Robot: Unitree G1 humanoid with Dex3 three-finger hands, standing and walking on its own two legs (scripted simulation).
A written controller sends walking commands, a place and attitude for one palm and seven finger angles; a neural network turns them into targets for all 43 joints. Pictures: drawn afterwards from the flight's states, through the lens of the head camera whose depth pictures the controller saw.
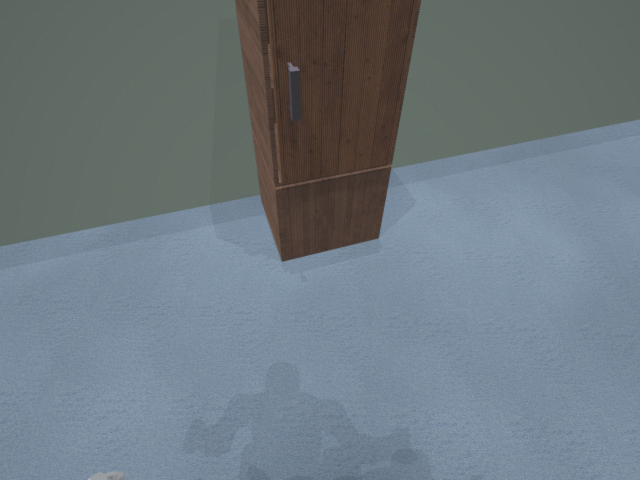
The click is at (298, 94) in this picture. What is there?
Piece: cupboard door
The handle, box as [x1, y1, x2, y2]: [287, 62, 300, 120]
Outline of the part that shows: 289,62 287,63 289,79 290,116 292,120 298,120 300,119 299,70 297,67 293,67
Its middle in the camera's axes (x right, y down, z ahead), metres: -0.08 -0.40 +1.05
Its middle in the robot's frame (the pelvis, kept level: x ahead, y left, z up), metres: +1.05 +0.14 -0.01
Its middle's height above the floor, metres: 0.76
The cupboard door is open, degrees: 0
